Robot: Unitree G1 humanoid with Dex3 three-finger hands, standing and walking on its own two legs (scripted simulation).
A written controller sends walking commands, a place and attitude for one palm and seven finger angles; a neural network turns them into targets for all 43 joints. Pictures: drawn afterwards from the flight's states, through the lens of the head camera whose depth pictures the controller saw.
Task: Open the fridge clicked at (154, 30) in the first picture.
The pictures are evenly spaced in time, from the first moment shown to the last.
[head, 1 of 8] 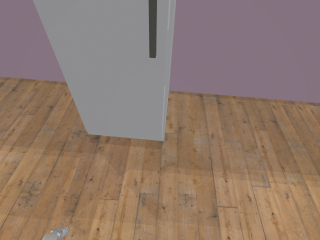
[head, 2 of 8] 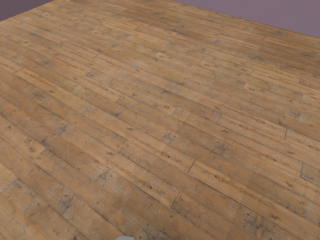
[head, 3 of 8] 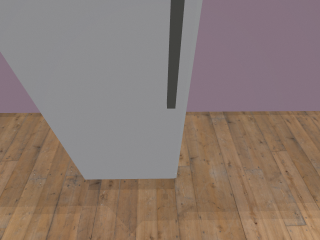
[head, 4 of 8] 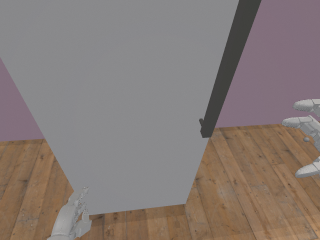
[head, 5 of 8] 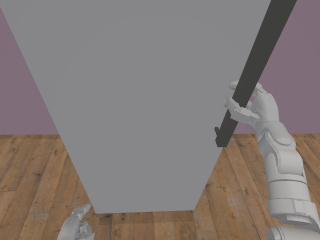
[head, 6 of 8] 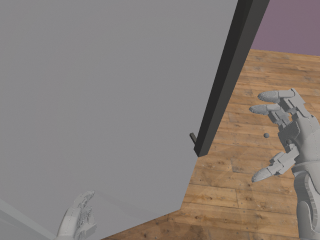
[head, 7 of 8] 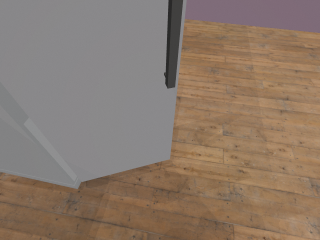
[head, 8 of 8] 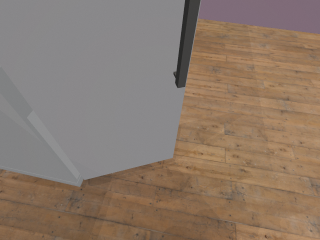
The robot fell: no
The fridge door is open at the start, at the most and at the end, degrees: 0 67 62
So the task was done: yes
